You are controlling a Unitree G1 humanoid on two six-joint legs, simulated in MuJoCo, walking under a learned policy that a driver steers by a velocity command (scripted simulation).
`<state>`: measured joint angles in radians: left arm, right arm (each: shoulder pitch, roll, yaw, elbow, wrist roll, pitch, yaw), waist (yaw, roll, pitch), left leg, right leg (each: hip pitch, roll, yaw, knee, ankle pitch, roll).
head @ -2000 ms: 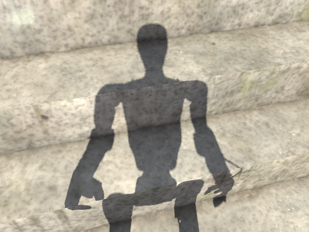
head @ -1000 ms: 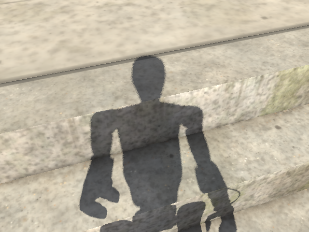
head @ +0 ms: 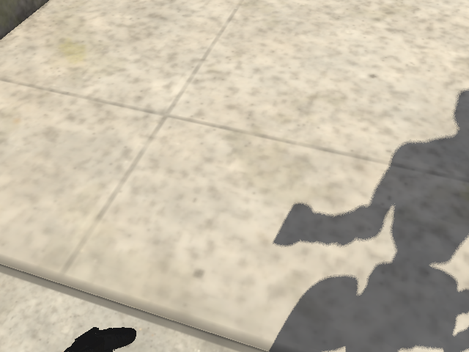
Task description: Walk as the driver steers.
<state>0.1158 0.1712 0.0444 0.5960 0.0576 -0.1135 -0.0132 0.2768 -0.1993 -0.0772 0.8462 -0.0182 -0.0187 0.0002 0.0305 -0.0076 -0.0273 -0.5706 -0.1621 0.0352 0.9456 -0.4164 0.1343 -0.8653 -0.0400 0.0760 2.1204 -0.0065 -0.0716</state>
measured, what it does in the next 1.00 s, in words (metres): climbs, turning right: right foot 0.21 m higher, then left foot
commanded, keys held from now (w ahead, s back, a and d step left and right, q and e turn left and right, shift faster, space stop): w+q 0.08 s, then w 0.06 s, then w+e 0.18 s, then e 0.68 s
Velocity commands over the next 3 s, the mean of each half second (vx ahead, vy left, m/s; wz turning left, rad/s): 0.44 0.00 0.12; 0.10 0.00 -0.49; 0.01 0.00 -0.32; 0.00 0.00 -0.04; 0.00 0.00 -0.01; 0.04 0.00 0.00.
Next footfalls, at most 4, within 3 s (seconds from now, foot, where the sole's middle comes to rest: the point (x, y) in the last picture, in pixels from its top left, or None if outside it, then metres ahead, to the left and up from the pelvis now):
0.30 right None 0.35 -0.09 -0.51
0.72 left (231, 281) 0.59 0.07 -0.51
1.12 right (326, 329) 0.47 -0.15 -0.51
1.48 left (244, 296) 0.55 0.03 -0.51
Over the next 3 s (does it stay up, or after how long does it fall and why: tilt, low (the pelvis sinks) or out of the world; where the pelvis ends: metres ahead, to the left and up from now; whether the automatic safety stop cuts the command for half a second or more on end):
stays up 0.49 -0.03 0.27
